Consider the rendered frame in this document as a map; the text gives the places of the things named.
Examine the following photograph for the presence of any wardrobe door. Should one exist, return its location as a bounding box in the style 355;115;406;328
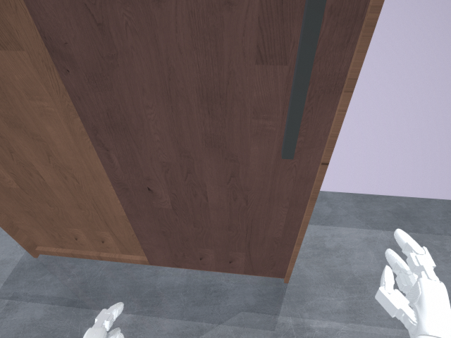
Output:
0;0;145;256
23;0;370;278

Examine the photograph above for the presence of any handle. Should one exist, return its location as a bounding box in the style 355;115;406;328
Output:
281;0;326;160

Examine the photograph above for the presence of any robot left hand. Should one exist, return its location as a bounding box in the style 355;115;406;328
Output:
83;302;125;338

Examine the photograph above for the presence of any robot right hand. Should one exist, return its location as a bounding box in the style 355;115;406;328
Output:
375;229;451;338

